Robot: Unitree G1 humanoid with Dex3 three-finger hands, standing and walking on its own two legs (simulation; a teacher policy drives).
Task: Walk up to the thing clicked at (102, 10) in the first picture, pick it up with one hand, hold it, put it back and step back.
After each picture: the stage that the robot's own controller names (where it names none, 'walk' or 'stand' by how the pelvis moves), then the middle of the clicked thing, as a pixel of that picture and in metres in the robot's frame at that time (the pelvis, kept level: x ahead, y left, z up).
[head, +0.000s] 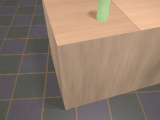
stand; out of the picture +0.88 -0.11 +0.09
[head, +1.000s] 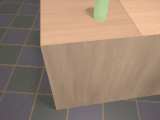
walk; out of the picture +0.77 -0.06 +0.12
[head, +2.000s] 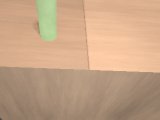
walk; (46, 10) +0.57 +0.17 +0.13
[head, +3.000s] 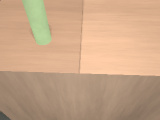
stand; (37, 15) +0.57 +0.20 +0.13
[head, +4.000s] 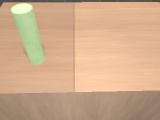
stand; (30, 37) +0.52 +0.22 +0.09
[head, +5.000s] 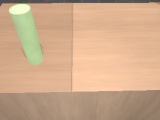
stand; (29, 38) +0.52 +0.23 +0.09
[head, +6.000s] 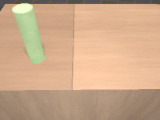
stand; (31, 36) +0.54 +0.23 +0.09
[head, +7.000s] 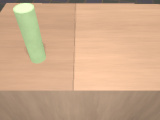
stand; (32, 36) +0.53 +0.22 +0.09
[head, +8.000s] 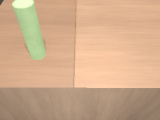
rise first; (31, 32) +0.54 +0.22 +0.09
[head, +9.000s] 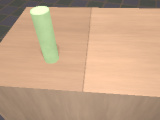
rise first; (46, 37) +0.54 +0.20 +0.09
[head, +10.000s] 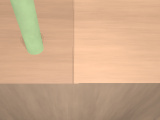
go down; (29, 26) +0.55 +0.19 +0.10
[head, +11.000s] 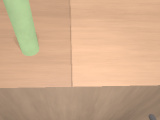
go down; (23, 25) +0.53 +0.19 +0.11
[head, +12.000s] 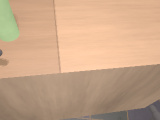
close in; out of the picture +0.54 +0.21 +0.15
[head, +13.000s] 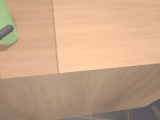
lift; out of the picture +0.53 +0.21 +0.15
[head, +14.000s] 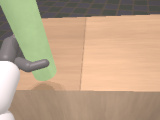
lift; (32, 38) +0.32 +0.14 +0.29
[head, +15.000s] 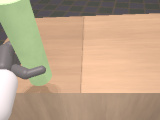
hold; (28, 46) +0.32 +0.15 +0.26
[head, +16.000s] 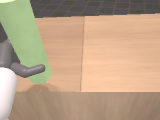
hold; (28, 44) +0.32 +0.15 +0.27
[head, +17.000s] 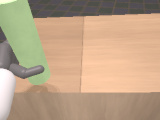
hold; (26, 45) +0.32 +0.15 +0.26
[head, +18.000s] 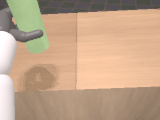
crouch; (25, 10) +0.40 +0.15 +0.31
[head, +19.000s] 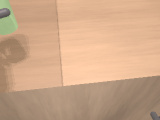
lower; out of the picture +0.50 +0.20 +0.28
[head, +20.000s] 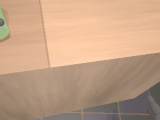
lower; out of the picture +0.54 +0.20 +0.17
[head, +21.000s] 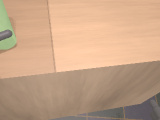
lower; out of the picture +0.51 +0.20 +0.15
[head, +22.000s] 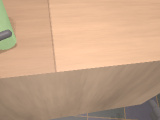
lower; out of the picture +0.51 +0.20 +0.15
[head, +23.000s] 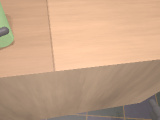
lower; out of the picture +0.52 +0.20 +0.16
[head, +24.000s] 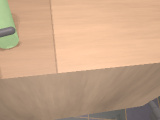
open; out of the picture +0.52 +0.20 +0.15
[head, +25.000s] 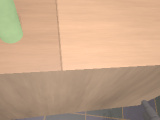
sink last; out of the picture +0.51 +0.19 +0.15
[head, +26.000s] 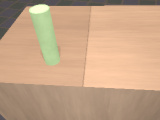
sink last; (46, 38) +0.52 +0.19 +0.12
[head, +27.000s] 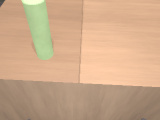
stand; (40, 31) +0.51 +0.18 +0.11
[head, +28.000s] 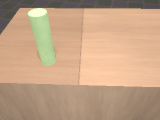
stand; (43, 39) +0.54 +0.19 +0.09
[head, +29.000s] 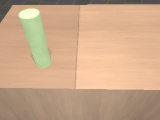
stand; (37, 41) +0.51 +0.20 +0.09
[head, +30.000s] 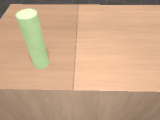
stand; (35, 42) +0.50 +0.21 +0.09
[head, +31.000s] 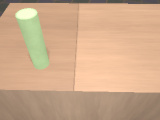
stand; (35, 42) +0.50 +0.20 +0.09
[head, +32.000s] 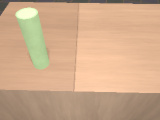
stand; (35, 42) +0.50 +0.20 +0.09
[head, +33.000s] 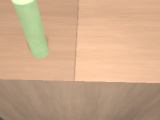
walk; (33, 30) +0.51 +0.20 +0.10
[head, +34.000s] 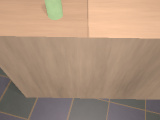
walk; out of the picture +0.69 +0.15 +0.12
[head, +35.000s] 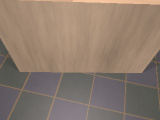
walk; out of the picture +0.95 +0.24 +0.11
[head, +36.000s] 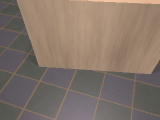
stand; out of the picture +1.14 +0.15 +0.11
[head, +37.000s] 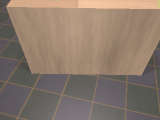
stand; out of the picture +1.14 +0.19 +0.09
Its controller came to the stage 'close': yes
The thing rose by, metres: 0.21
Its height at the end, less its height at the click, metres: +0.00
